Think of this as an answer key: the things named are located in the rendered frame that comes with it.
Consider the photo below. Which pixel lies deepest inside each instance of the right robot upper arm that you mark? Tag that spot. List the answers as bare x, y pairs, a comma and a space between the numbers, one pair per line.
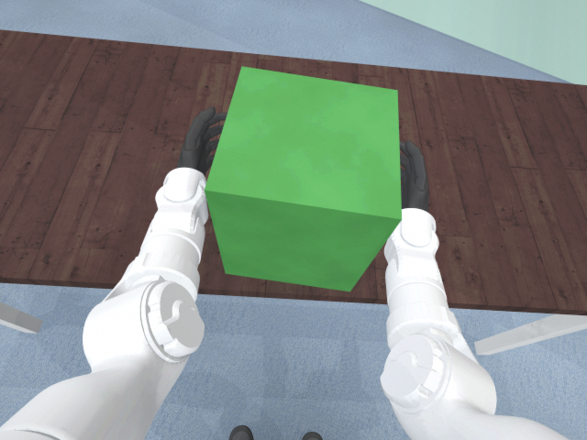
438, 393

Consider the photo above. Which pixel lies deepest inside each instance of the table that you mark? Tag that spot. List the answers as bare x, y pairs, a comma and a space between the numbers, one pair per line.
89, 129

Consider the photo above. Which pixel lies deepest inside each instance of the right robot forearm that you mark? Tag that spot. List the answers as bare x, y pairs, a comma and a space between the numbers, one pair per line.
415, 292

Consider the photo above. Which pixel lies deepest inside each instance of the carton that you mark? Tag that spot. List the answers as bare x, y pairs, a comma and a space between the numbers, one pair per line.
305, 185

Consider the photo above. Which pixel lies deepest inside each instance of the left robot hand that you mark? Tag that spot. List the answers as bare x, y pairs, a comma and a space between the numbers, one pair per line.
197, 147

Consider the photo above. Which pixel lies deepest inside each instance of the left robot forearm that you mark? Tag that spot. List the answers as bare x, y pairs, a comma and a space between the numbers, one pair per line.
172, 248

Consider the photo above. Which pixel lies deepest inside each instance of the left robot upper arm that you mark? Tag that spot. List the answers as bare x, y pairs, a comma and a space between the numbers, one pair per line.
137, 345

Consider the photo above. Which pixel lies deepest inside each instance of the right robot hand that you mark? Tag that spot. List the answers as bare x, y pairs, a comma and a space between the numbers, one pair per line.
414, 186

